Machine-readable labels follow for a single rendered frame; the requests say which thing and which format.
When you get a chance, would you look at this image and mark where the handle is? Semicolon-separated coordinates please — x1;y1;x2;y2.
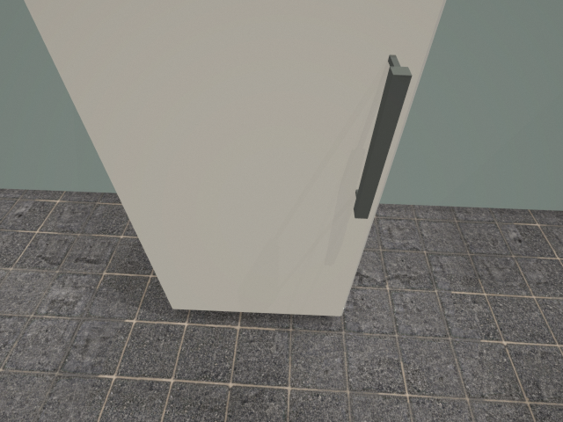
354;55;412;219

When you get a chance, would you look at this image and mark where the fridge door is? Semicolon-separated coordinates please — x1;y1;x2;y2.
24;0;443;317

